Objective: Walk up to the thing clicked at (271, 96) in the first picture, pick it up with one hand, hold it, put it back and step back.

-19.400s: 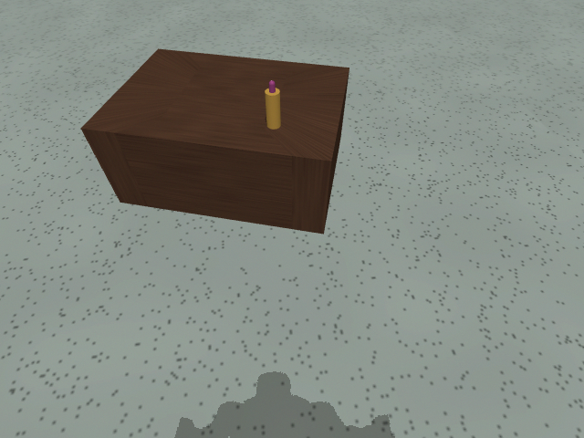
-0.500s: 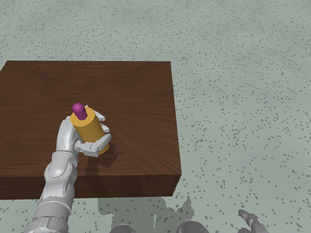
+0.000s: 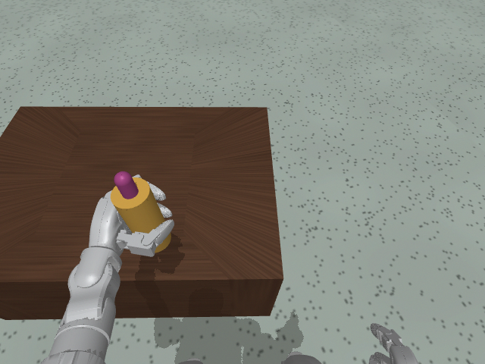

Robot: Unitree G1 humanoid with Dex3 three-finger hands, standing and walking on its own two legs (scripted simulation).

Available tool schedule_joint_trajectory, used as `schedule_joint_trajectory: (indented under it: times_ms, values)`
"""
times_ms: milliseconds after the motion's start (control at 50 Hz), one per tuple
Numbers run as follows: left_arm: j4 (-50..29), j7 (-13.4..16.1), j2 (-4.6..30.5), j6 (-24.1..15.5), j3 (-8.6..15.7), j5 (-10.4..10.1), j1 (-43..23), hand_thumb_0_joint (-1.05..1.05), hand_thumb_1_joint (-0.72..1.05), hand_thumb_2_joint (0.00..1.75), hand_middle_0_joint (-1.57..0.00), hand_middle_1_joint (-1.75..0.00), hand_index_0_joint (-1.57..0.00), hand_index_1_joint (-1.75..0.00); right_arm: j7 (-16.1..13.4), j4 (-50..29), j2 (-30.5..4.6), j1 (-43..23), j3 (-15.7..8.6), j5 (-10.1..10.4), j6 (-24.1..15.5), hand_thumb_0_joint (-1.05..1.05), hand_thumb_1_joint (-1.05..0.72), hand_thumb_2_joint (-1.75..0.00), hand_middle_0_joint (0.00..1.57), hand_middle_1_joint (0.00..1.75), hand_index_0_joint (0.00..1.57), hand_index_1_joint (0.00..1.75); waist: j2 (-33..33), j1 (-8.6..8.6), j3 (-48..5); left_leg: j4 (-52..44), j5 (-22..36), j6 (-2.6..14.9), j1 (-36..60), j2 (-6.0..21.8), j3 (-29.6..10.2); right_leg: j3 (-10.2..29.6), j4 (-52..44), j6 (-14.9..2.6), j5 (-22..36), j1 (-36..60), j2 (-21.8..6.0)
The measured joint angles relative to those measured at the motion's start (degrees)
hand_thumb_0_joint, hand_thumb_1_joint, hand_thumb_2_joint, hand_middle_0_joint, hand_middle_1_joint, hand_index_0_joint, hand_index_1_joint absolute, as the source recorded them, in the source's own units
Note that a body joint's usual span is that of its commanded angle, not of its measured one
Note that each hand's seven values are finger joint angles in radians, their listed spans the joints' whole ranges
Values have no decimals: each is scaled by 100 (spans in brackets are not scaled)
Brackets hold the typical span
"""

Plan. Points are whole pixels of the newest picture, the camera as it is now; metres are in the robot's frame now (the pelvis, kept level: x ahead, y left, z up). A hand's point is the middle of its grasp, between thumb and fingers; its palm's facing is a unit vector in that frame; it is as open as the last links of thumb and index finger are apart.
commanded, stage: hold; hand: left
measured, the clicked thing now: (140, 211) +0.34 +0.16 +0.06
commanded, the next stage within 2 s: none
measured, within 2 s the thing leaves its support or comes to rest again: neither
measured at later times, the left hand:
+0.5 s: hand (141, 225) +0.32 +0.16 +0.05, palm faces -0.05 -1.00 -0.01, open 7.6 cm
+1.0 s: hand (142, 224) +0.32 +0.16 +0.05, palm faces -0.06 -1.00 +0.00, open 7.6 cm
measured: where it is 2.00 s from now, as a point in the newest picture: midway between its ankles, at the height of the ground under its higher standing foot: outside the picture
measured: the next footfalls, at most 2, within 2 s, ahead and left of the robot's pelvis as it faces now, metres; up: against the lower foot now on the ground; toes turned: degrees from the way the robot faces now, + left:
none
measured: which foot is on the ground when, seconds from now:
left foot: down 0.00-1.00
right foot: down 0.00-1.00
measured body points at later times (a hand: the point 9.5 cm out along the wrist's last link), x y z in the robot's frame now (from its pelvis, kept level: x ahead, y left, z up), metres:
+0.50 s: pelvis +0.00 +0.00 +0.00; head +0.03 +0.00 +0.45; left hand +0.32 +0.22 +0.05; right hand +0.12 -0.25 -0.11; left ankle +0.00 +0.13 -0.70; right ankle +0.02 -0.13 -0.70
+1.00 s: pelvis +0.00 +0.00 +0.01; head +0.03 +0.00 +0.45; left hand +0.32 +0.21 +0.06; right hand +0.11 -0.25 -0.11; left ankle +0.00 +0.13 -0.70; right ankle +0.02 -0.13 -0.70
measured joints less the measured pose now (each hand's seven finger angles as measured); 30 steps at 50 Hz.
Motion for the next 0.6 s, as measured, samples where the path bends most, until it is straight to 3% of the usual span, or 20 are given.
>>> schedule_joint_trajectory:
  times_ms: [600]
  values:
    - [-321, -80, 66, 79, 14, -70, 225, 0, -14, 116, -80, -117, -85, -118, -4, 73, 5, 50, 18, 50, -111, 1, -89, -90, 20, 30, 20, 30, -15, 39, 91, -203, 120, 5, 267, -29, -14, -16, -194, 3, 103, 276, -21]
